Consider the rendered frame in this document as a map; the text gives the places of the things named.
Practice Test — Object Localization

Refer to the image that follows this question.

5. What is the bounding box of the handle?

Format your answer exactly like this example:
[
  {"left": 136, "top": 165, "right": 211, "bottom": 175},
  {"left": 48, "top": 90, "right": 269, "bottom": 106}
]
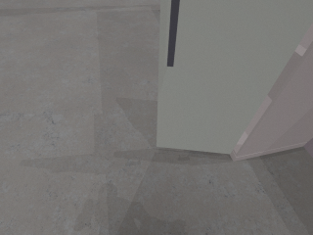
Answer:
[{"left": 167, "top": 0, "right": 180, "bottom": 67}]

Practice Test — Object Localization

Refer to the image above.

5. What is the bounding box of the fridge door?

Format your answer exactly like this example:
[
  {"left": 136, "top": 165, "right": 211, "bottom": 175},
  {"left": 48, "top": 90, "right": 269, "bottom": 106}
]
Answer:
[{"left": 156, "top": 0, "right": 313, "bottom": 155}]

